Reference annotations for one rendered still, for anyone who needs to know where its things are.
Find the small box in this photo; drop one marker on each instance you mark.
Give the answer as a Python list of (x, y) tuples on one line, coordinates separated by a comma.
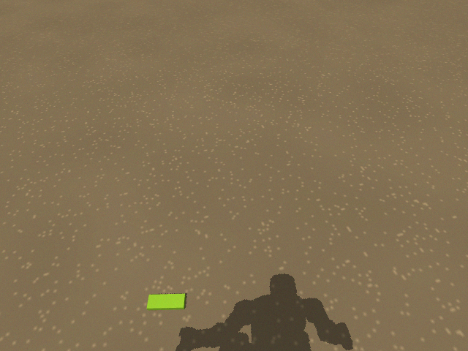
[(166, 302)]

